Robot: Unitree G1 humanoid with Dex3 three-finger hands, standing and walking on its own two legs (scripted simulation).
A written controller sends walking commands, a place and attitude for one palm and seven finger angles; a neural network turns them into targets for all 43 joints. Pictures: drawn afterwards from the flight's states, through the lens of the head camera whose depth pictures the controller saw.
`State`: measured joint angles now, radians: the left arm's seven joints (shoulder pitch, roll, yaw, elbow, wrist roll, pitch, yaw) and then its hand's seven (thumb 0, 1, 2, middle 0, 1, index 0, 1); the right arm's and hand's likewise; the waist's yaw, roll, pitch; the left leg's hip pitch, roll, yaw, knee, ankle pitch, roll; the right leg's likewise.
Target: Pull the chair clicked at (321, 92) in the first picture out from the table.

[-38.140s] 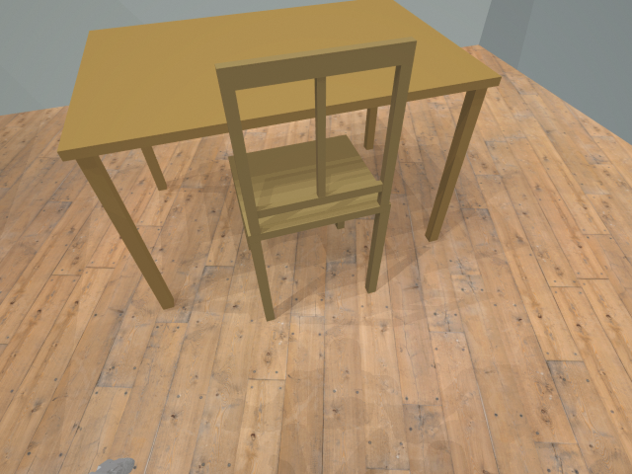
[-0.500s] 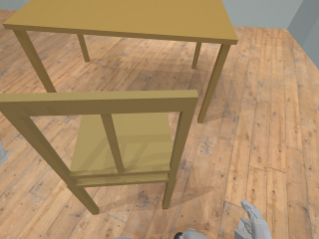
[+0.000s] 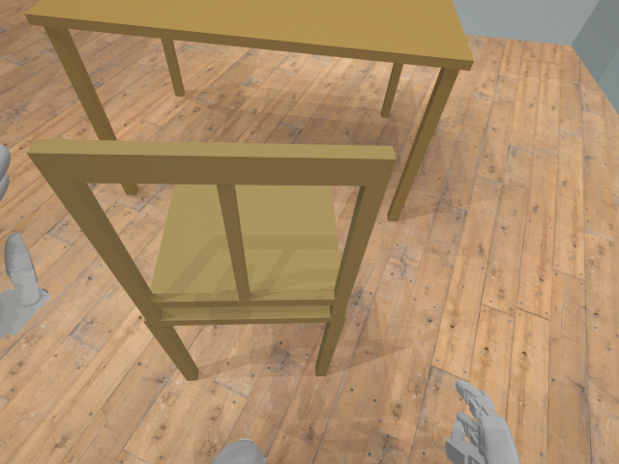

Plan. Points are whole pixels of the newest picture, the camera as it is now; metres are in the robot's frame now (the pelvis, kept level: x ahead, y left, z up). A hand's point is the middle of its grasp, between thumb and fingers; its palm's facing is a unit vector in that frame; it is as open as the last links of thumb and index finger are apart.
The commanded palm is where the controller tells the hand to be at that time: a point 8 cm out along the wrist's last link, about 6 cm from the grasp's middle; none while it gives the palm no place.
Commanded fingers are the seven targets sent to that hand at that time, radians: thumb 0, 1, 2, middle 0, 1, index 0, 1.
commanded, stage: step back with the hand held close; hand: left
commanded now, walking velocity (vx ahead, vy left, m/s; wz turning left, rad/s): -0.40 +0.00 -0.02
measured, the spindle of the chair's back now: (236, 250) +0.42 +0.16 -0.05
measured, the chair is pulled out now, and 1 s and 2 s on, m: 0.53 0.53 0.53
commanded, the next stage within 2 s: stop stepping back and stand still in 0.14 s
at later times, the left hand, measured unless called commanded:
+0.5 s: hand out of the picture +0.10 +0.27 +0.18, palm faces +0.47 -0.80 -0.38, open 7.4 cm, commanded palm +0.04 +0.30 +0.19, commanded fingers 0.00 0.90 0.90 -0.20 -0.30 -0.20 -0.30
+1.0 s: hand out of the picture +0.08 +0.26 +0.17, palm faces +0.42 -0.80 -0.44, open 7.4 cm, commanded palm +0.02 +0.30 +0.19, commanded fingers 0.00 0.90 0.90 -0.20 -0.30 -0.20 -0.30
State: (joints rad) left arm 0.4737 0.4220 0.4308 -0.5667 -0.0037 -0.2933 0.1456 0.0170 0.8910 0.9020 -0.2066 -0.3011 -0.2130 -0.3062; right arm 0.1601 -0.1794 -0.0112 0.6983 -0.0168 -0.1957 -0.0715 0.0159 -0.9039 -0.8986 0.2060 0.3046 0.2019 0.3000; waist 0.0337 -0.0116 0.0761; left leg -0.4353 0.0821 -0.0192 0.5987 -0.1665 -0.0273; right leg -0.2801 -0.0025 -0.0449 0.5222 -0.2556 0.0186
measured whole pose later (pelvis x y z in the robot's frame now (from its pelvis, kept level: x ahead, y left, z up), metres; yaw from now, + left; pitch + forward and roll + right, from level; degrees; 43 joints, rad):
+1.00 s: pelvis -0.12 +0.00 +0.01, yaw +0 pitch -2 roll +0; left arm 0.53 0.39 0.39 -0.45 -0.01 -0.19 0.15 0.02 0.89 0.90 -0.21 -0.30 -0.21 -0.31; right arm 0.24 -0.20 -0.01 0.68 0.01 -0.16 -0.07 0.02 -0.91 -0.90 0.20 0.30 0.20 0.30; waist -0.01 -0.02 0.00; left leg -0.19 0.02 0.02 0.49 -0.27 0.00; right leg -0.22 -0.01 -0.04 0.46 -0.21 0.00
